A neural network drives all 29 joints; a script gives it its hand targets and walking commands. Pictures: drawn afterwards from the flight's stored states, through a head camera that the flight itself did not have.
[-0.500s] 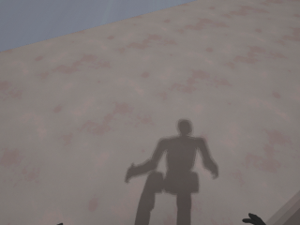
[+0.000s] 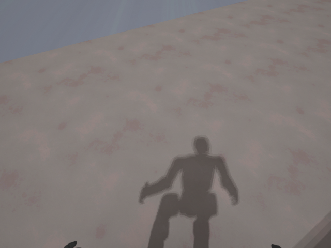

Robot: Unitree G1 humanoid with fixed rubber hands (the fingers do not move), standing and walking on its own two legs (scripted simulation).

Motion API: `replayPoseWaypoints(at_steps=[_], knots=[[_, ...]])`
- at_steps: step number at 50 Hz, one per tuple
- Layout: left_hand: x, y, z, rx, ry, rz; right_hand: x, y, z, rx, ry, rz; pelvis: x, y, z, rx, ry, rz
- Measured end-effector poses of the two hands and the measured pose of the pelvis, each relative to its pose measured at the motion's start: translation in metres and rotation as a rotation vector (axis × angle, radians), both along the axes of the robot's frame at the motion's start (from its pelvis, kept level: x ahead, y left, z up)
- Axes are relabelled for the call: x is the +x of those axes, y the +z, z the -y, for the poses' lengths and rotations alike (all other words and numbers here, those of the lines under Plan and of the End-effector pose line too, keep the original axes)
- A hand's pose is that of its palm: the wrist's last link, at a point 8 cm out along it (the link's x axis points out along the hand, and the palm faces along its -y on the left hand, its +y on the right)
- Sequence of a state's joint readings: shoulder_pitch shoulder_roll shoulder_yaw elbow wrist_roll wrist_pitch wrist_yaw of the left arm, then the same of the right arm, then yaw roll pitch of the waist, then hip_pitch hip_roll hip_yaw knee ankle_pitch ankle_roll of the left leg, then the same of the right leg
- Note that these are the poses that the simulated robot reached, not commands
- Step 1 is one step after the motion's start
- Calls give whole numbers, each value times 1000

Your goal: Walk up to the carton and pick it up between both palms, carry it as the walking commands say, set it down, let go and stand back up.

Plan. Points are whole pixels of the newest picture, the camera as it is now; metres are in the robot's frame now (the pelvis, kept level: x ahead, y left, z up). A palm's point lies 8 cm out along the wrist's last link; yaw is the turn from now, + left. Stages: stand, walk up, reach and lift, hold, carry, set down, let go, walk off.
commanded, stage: stand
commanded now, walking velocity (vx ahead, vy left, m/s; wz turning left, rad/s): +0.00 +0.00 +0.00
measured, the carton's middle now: out of the picture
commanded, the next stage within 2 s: walk up in 1.26 s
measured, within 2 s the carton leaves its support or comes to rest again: neither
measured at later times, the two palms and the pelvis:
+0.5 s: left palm out of the picture +0.06 +0.28 -0.11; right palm out of the picture +0.08 -0.27 -0.10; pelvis -0.01 +0.00 +0.02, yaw +1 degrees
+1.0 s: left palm out of the picture +0.06 +0.29 -0.10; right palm out of the picture +0.06 -0.28 -0.10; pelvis -0.01 +0.01 +0.03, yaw +0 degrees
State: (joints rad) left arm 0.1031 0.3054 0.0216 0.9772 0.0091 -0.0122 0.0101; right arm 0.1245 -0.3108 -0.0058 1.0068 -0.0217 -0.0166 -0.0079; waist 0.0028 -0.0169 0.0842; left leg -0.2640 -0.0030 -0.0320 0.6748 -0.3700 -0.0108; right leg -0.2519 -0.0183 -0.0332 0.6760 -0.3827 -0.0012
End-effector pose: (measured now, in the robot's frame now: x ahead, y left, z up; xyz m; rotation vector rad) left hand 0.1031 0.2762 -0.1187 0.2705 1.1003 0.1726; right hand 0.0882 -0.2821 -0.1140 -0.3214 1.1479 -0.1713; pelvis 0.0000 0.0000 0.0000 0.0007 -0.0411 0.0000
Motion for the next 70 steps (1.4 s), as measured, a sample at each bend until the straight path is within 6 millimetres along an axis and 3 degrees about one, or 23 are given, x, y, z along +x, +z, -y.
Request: replayPoseWaypoints(at_steps=[10,27,50,70], knots=[[-19,8,-6,9,27,-58,-13,4,0,7,-19,-40,-3,10,-1,-3,4,13],[-46,13,-4,-5,56,-115,-12,13,-7,26,-2,-39,-10,22,-2,-2,8,19],[-41,15,-9,-9,37,-117,-26,19,-3,9,-41,-67,-7,26,-7,-2,-1,10],[-30,18,-20,6,33,-115,-17,20,-8,9,-46,-63,-1,26,-12,0,-7,8]])
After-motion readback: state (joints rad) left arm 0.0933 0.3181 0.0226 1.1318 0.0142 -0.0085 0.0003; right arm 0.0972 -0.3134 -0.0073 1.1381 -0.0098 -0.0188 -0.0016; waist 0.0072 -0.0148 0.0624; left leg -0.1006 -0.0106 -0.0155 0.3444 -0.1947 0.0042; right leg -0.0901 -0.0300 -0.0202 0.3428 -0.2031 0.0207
